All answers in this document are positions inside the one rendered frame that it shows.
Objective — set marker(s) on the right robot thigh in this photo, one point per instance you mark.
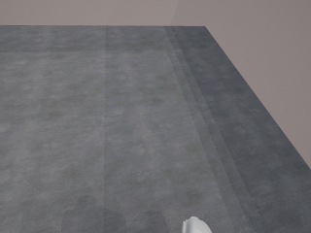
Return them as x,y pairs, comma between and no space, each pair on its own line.
194,225

